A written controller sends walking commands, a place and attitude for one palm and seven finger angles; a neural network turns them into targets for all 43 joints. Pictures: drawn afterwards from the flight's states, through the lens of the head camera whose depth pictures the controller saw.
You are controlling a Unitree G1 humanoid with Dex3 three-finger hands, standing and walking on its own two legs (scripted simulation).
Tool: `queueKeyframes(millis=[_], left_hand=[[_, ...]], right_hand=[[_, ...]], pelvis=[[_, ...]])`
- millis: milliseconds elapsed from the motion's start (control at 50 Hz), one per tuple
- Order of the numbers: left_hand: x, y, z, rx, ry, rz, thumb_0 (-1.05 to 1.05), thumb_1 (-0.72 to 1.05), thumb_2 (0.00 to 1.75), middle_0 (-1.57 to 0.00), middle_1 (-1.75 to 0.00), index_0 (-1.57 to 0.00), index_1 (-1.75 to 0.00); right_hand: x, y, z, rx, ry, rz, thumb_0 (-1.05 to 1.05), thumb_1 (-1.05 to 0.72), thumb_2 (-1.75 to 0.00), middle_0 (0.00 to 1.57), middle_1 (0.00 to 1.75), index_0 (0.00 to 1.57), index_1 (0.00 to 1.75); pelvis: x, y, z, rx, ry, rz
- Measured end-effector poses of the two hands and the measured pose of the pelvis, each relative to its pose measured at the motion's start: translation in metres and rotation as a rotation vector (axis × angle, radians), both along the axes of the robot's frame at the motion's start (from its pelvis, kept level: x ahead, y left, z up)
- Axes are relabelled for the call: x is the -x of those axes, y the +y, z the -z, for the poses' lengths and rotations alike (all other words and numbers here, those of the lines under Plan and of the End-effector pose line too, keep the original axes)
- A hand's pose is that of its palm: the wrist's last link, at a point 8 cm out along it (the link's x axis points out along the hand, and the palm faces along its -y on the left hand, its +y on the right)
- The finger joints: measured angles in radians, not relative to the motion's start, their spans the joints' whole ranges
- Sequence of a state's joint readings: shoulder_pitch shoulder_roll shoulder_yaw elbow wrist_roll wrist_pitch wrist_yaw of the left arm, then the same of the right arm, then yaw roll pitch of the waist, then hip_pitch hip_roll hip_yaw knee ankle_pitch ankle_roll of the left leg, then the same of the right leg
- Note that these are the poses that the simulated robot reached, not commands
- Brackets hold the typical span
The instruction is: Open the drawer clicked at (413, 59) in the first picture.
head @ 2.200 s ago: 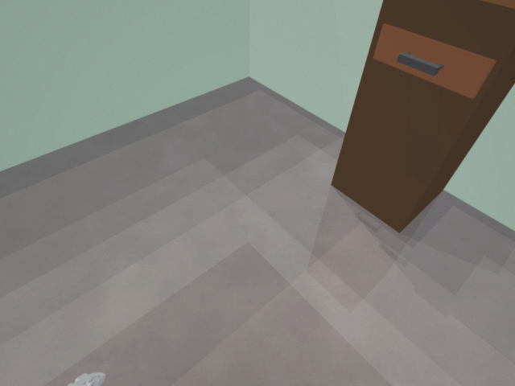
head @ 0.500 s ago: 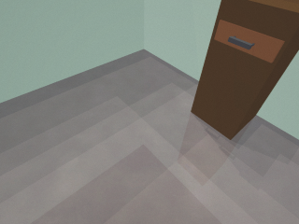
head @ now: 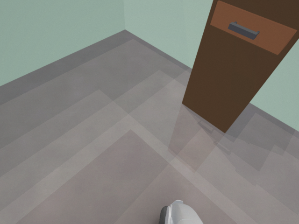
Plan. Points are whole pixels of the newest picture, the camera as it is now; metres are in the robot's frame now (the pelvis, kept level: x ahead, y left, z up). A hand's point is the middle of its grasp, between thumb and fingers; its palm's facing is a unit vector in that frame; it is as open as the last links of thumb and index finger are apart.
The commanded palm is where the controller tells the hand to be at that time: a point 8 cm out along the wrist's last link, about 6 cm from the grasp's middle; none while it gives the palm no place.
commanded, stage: walk to a spot facing it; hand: left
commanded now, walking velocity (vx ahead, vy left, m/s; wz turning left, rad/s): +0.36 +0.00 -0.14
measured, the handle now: (244, 29) +0.96 -0.46 +0.03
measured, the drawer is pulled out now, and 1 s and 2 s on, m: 0.00 0.00 0.00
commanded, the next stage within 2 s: turn to face it in 0.16 s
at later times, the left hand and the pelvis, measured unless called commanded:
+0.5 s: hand (94, 207) +0.19 +0.17 -0.17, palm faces +0.02 -0.99 -0.16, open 7.3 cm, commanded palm none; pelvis +0.20 +0.00 +0.00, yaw -5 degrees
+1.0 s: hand (111, 137) +0.42 +0.14 -0.15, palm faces -0.34 -0.88 -0.33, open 7.4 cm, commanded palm none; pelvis +0.24 -0.02 -0.01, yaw -23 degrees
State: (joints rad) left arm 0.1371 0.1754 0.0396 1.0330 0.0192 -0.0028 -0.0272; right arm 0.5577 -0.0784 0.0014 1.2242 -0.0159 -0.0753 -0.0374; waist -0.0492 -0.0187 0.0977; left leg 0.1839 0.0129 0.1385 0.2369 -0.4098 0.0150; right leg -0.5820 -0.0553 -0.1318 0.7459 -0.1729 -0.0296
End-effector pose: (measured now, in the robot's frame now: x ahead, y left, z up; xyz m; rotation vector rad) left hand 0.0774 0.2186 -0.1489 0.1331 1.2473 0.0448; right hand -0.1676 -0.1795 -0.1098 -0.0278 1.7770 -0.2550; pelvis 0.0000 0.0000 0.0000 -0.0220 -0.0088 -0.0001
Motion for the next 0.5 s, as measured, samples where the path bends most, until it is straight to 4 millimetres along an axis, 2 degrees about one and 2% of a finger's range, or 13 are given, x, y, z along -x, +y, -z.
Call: queueKeyframes(millis=[80, 140, 200, 240, 280, 320, 400, 500], left_hand=[[-0.080, -0.016, 0.007, -0.018, -0.103, 0.035, 0.00, 0.91, 0.90, -0.20, -0.30, -0.20, -0.30], [-0.109, -0.023, 0.006, -0.032, -0.149, 0.011, 0.00, 0.91, 0.90, -0.20, -0.30, -0.20, -0.30], [-0.114, -0.023, -0.001, -0.043, -0.119, -0.019, 0.00, 0.91, 0.90, -0.20, -0.30, -0.20, -0.30], [-0.114, -0.017, -0.009, -0.073, -0.094, -0.050, -0.01, 0.93, 0.90, -0.20, -0.30, -0.20, -0.30], [-0.113, -0.010, -0.015, -0.094, -0.056, -0.053, -0.01, 0.95, 0.90, -0.20, -0.30, -0.20, -0.30], [-0.111, -0.006, -0.018, -0.101, -0.015, -0.057, -0.01, 0.95, 0.90, -0.20, -0.30, -0.20, -0.30], [-0.108, -0.003, -0.018, -0.082, 0.067, -0.066, -0.01, 0.93, 0.90, -0.20, -0.30, -0.20, -0.30], [-0.110, 0.003, -0.005, -0.035, 0.171, -0.083, 0.00, 0.92, 0.90, -0.20, -0.30, -0.20, -0.30]], right_hand=[[-0.036, -0.009, 0.019, -0.019, 0.035, 0.034, 0.00, -0.90, -0.90, 0.21, 0.30, 0.20, 0.30], [-0.091, -0.026, 0.034, -0.014, -0.027, 0.025, 0.01, -0.90, -0.90, 0.21, 0.30, 0.20, 0.30], [-0.172, -0.047, 0.039, 0.011, -0.182, -0.022, 0.01, -0.91, -0.90, 0.20, 0.30, 0.20, 0.30], [-0.230, -0.058, 0.037, 0.028, -0.300, -0.060, 0.01, -0.91, -0.90, 0.20, 0.30, 0.20, 0.30], [-0.285, -0.065, 0.033, 0.039, -0.408, -0.090, 0.01, -0.91, -0.90, 0.20, 0.30, 0.19, 0.30], [-0.332, -0.070, 0.028, 0.058, -0.487, -0.115, 0.01, -0.92, -0.90, 0.20, 0.30, 0.19, 0.30], [-0.402, -0.072, 0.016, 0.079, -0.586, -0.153, 0.01, -0.94, -0.90, 0.20, 0.30, 0.19, 0.30], [-0.460, -0.055, 0.010, 0.102, -0.634, -0.181, 0.01, -0.93, -0.90, 0.20, 0.30, 0.19, 0.30]], pelvis=[[-0.050, -0.014, 0.018, -0.011, -0.010, 0.011], [-0.078, -0.023, 0.021, -0.005, -0.027, 0.010], [-0.101, -0.027, 0.011, -0.005, -0.039, 0.006], [-0.116, -0.027, 0.004, -0.004, -0.037, 0.005], [-0.131, -0.026, -0.002, -0.004, -0.031, 0.001], [-0.146, -0.024, -0.005, -0.005, -0.024, 0.003], [-0.173, -0.015, -0.009, -0.004, -0.011, 0.032], [-0.205, 0.003, -0.004, 0.008, -0.002, 0.083]])
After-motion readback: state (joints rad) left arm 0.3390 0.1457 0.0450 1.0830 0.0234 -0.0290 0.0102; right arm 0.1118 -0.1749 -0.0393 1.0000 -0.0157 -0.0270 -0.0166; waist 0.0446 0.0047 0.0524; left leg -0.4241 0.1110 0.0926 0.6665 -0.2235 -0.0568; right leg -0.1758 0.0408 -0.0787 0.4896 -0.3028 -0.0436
